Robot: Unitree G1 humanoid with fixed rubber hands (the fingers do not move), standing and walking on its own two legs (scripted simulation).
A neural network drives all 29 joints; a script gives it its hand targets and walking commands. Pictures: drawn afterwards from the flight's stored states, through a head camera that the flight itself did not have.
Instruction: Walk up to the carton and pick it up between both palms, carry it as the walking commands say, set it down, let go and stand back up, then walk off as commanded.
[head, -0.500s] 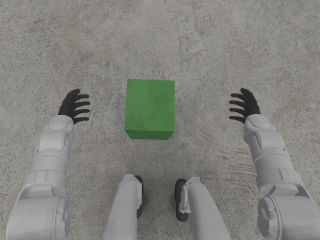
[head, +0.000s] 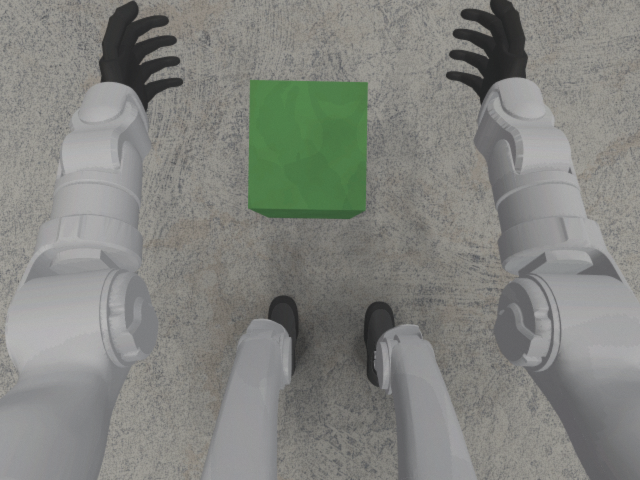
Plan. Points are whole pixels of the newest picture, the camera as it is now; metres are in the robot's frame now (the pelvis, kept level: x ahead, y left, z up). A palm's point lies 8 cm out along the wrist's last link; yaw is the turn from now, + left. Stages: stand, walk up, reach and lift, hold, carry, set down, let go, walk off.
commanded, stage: reach and lift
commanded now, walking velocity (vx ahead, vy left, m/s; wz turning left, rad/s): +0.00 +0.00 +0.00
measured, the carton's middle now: (309, 162) +0.53 +0.05 -0.50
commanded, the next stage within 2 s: none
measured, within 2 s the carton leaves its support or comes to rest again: neither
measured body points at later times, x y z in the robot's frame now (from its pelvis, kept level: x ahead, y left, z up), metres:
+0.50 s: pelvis -0.02 -0.01 -0.07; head +0.35 +0.02 +0.18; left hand +0.54 +0.24 -0.22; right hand +0.55 -0.15 -0.22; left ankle +0.08 +0.11 -0.62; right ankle +0.07 -0.14 -0.62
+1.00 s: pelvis -0.05 -0.01 -0.21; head +0.33 +0.03 +0.02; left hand +0.54 +0.24 -0.36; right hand +0.55 -0.15 -0.36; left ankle +0.08 +0.11 -0.62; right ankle +0.07 -0.14 -0.62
